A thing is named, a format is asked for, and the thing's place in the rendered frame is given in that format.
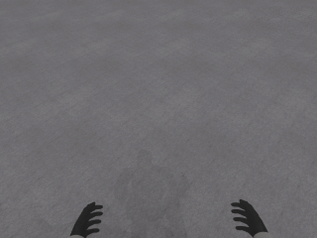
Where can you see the right robot hand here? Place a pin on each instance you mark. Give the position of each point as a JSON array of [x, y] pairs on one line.
[[253, 220]]

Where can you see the left robot hand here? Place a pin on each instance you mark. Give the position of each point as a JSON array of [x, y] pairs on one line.
[[82, 223]]

